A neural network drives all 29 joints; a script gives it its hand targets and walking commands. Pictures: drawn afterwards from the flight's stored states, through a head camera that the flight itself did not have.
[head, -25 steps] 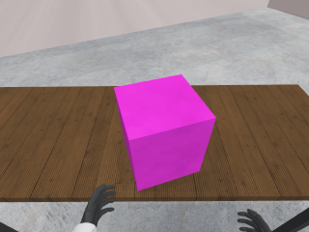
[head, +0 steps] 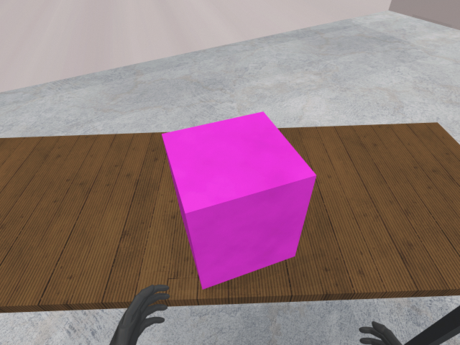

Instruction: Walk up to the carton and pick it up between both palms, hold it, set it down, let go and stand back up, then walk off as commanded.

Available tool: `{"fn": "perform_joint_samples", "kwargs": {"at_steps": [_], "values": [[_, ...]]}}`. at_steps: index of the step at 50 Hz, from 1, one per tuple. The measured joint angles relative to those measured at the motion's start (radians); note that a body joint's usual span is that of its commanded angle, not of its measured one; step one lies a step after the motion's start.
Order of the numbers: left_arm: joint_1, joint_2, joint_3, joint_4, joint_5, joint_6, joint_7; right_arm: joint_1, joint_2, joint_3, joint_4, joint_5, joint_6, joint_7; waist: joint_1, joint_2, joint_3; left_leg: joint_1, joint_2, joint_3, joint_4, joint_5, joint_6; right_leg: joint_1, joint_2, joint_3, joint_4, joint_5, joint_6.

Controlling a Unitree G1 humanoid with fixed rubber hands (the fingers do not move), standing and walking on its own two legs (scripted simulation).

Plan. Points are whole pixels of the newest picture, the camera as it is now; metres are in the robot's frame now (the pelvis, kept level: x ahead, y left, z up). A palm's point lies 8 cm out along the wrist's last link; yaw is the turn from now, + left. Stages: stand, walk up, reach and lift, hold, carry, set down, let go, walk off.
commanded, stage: stand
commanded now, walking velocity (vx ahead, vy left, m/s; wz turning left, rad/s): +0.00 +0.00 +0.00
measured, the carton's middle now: (233, 199) +0.40 +0.05 +0.04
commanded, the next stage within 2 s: none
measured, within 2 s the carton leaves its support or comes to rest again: neither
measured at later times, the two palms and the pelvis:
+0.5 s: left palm (127, 337) +0.16 +0.21 -0.02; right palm out of the picture +0.11 -0.26 -0.09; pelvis +0.00 +0.00 +0.00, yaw +0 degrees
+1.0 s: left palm (127, 337) +0.16 +0.21 -0.02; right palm out of the picture +0.11 -0.27 -0.09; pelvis +0.00 +0.00 +0.00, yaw +0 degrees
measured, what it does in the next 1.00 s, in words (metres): stands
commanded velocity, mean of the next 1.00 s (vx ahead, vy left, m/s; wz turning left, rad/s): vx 0.00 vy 0.00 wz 0.00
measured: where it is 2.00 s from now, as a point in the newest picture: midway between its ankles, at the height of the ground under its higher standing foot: outside the picture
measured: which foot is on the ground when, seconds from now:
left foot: down 0.00-1.00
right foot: down 0.00-1.00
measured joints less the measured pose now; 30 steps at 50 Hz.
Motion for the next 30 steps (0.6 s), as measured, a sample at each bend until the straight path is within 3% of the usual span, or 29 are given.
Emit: {"fn": "perform_joint_samples", "kwargs": {"at_steps": [9, 30], "values": [[0.040, 0.051, -0.023, 0.001, 0.000, -0.066, 0.004, 0.071, -0.016, -0.019, 0.000, 0.000, 0.029, 0.013, -0.021, -0.002, 0.000, 0.000, 0.000, 0.000, 0.024, -0.022, 0.000, 0.001, -0.001, 0.000, 0.022, -0.022, 0.000], [0.042, 0.071, -0.037, 0.004, 0.000, -0.068, 0.038, 0.061, -0.026, -0.019, -0.001, 0.000, 0.040, 0.013, -0.045, -0.005, 0.000, 0.000, 0.001, 0.000, 0.033, -0.021, 0.000, -0.002, -0.002, 0.000, 0.038, -0.025, 0.000]]}}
